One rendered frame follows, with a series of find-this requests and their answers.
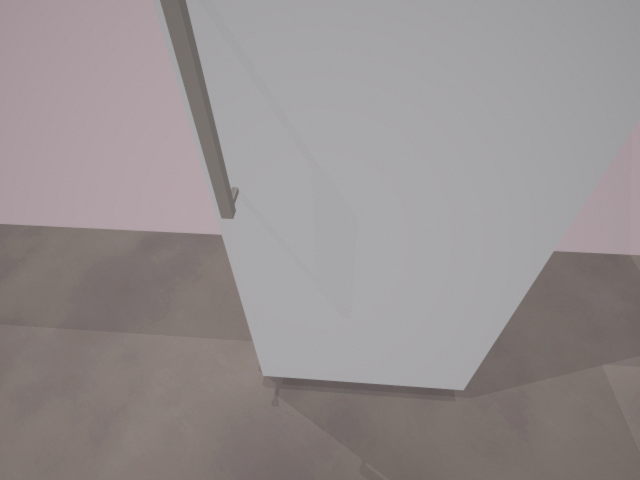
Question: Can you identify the fridge door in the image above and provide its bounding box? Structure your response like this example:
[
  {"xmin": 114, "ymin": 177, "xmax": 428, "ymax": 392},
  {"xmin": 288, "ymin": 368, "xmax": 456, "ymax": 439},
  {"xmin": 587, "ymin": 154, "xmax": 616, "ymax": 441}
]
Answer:
[{"xmin": 153, "ymin": 0, "xmax": 640, "ymax": 390}]

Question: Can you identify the handle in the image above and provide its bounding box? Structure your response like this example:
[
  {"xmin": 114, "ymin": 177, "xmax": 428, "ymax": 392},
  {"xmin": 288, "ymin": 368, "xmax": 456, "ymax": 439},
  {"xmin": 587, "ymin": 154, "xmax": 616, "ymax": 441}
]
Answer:
[{"xmin": 160, "ymin": 0, "xmax": 239, "ymax": 219}]

